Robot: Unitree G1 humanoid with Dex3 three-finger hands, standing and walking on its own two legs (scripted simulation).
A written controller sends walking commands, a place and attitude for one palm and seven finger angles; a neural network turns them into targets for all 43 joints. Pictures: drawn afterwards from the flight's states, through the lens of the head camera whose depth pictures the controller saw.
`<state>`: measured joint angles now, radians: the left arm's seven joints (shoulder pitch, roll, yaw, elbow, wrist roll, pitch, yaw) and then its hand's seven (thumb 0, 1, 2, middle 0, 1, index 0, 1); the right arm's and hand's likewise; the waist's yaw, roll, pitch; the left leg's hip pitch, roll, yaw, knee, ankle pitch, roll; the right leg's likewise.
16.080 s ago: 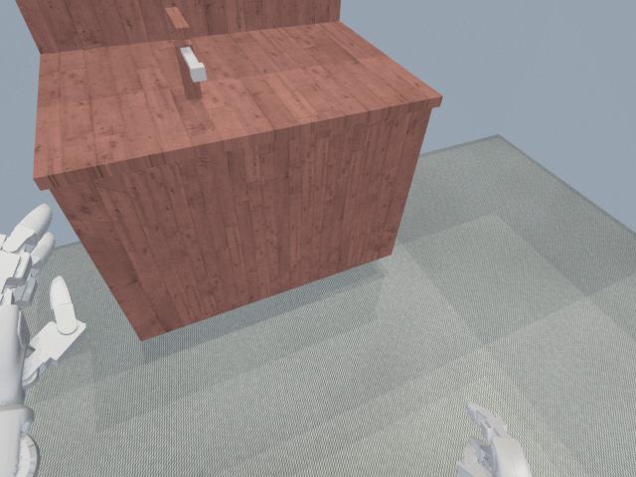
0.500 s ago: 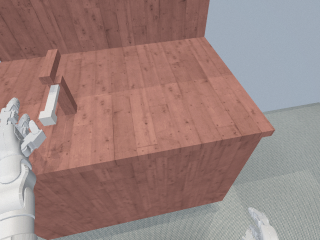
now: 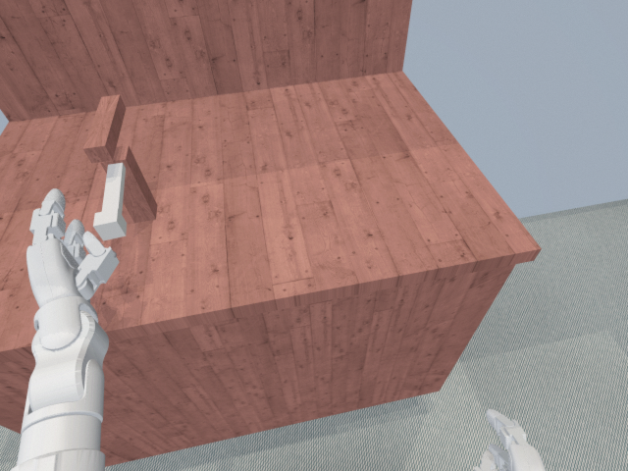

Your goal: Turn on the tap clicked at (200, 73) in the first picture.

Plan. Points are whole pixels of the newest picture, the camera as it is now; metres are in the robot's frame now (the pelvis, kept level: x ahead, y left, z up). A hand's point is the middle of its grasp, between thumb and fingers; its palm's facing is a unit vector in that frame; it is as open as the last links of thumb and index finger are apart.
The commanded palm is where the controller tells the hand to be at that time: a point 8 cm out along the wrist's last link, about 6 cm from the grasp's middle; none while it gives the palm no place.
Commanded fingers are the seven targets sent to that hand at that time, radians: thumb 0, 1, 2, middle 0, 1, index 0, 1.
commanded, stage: push the lever round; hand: left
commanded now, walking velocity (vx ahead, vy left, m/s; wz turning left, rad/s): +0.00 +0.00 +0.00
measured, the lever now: (110, 224) +0.37 +0.30 +0.13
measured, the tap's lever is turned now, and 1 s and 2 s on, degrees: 4 24 55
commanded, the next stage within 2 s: none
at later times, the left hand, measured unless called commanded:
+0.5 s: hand (156, 244) +0.34 +0.23 +0.12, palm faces +0.63 -0.78 -0.05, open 7.6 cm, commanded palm +0.30 +0.26 +0.12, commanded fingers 0.00 0.90 0.90 -0.15 -0.15 -0.15 -0.15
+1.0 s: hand (189, 230) +0.37 +0.20 +0.12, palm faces +0.70 -0.71 -0.06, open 7.8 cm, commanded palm +0.33 +0.22 +0.12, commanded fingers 0.00 0.90 0.90 -0.15 -0.15 -0.15 -0.15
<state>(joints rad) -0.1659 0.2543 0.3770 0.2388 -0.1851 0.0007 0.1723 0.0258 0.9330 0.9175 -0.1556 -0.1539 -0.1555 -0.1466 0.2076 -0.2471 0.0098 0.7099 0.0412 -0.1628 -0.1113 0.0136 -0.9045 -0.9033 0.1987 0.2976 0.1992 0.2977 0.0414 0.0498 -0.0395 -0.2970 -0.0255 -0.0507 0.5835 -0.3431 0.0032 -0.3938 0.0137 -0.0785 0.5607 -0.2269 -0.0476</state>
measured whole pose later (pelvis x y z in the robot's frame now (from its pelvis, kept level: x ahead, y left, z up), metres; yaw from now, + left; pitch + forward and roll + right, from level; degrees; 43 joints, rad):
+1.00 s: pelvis -0.01 -0.01 +0.00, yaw +0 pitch +3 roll +0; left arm -0.37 0.05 0.19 0.28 -0.02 0.15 0.66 0.01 0.89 0.91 -0.16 -0.15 -0.15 -0.15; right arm 0.11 -0.21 0.00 0.74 -0.01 -0.02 -0.09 0.01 -0.90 -0.90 0.20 0.30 0.20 0.30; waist 0.03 0.04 -0.05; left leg -0.30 -0.02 -0.06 0.58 -0.33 -0.01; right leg -0.40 0.02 -0.09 0.56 -0.22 -0.06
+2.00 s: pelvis +0.01 -0.02 +0.00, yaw +0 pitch +8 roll +1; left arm -0.72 -0.02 0.29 0.64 0.10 0.17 0.92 0.01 0.87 0.89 -0.16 -0.15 -0.11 -0.15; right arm 0.16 -0.20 -0.04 0.78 -0.06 0.03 -0.01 0.01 -0.91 -0.90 0.20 0.30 0.20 0.30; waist -0.01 0.03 -0.11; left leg -0.39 -0.01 -0.06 0.60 -0.35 -0.03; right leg -0.50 0.03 -0.09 0.60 -0.25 -0.08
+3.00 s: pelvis -0.01 -0.02 -0.01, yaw -1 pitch +8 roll +1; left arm -0.80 0.02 0.38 0.68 0.10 0.19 0.92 0.06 0.84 0.88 -0.16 -0.15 -0.16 -0.15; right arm 0.19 -0.21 -0.05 0.78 -0.08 -0.02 0.00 0.01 -0.91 -0.90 0.20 0.30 0.20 0.30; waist -0.04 0.03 -0.11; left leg -0.42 0.00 -0.03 0.61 -0.34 -0.03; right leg -0.53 0.04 -0.07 0.61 -0.22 -0.08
